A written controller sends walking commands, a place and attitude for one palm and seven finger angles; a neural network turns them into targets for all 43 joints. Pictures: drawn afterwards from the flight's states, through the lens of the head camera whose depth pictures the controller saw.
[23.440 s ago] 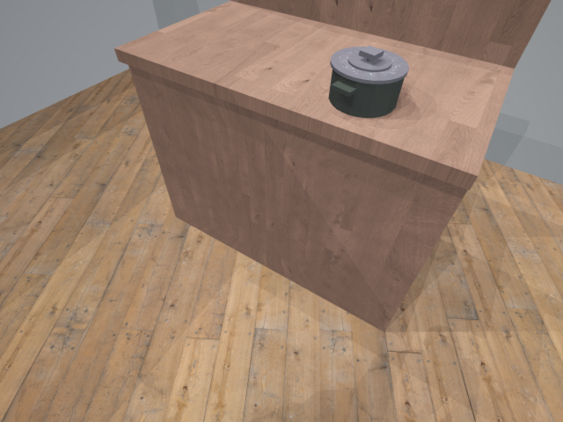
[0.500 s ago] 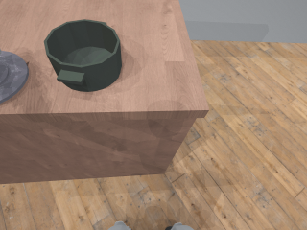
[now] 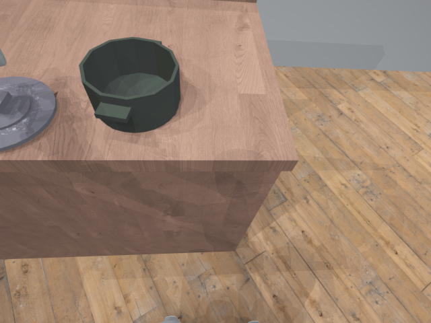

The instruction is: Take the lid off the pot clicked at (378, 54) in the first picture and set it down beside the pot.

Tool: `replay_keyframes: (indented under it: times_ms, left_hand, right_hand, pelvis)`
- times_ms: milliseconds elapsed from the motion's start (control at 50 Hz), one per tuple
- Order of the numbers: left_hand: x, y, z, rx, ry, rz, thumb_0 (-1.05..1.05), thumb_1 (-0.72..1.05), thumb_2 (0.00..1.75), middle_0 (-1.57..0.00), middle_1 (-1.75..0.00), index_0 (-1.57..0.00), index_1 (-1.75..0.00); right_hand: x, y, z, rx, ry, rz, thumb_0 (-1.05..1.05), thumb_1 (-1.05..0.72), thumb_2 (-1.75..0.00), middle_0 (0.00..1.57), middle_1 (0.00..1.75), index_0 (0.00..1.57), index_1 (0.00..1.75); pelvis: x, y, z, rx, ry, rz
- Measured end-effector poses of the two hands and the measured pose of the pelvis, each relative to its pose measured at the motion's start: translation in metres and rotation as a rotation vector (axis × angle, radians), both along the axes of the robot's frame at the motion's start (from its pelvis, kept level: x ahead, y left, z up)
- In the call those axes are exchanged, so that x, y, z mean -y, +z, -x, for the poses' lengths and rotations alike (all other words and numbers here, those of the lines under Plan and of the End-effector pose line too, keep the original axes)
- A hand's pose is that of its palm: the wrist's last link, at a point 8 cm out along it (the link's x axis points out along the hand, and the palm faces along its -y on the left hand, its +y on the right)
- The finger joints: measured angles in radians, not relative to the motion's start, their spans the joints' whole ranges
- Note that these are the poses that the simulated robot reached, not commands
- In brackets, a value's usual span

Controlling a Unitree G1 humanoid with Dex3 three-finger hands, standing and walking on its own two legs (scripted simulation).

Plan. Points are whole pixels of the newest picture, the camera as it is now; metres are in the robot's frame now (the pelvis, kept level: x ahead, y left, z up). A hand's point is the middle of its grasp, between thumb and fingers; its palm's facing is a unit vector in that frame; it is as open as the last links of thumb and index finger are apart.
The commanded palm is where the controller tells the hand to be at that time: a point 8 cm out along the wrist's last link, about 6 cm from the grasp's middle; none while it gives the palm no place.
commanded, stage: raise the empty hand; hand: left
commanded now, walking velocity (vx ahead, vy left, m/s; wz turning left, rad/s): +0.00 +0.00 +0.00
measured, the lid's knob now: out of the picture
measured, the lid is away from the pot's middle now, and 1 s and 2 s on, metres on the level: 0.24 0.24 0.24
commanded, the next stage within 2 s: draw the hand back to the body in 0.90 s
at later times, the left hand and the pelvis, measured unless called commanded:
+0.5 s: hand out of the picture +0.47 +0.37 +0.22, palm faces -0.30 -0.14 -0.94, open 11.0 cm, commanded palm +0.51 +0.36 +0.29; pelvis +0.00 +0.00 +0.01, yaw +0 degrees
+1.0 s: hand out of the picture +0.47 +0.37 +0.26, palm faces -0.26 -0.15 -0.95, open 11.0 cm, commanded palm +0.50 +0.36 +0.32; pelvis +0.01 -0.01 +0.01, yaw +1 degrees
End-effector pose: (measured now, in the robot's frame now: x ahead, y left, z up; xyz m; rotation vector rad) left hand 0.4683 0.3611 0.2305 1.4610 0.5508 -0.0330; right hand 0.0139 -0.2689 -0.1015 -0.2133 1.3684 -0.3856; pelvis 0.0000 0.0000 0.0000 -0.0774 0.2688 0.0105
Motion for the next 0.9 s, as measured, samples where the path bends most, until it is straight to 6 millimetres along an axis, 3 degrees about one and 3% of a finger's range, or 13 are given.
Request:
replay_keyframes:
  times_ms: [480,900]
  left_hand:
    - [-0.004,0.048,0.000,0.038,0.079,-0.019,0.00,-0.07,0.78,-0.43,-0.75,-0.42,-0.75]
    - [-0.001,0.089,-0.003,0.083,0.149,-0.033,0.00,-0.07,0.78,-0.43,-0.75,-0.42,-0.75]
  right_hand:
    - [0.005,0.006,0.012,-0.019,-0.012,-0.003,0.00,-0.91,-0.90,0.21,0.30,0.20,0.30]
    - [0.007,0.005,-0.009,0.013,0.005,-0.043,0.00,-0.91,-0.90,0.21,0.30,0.20,0.30]
  pelvis:
    - [0.002,0.008,-0.004,0.022,0.002,-0.011]
    - [0.010,0.013,-0.013,0.027,0.003,-0.023]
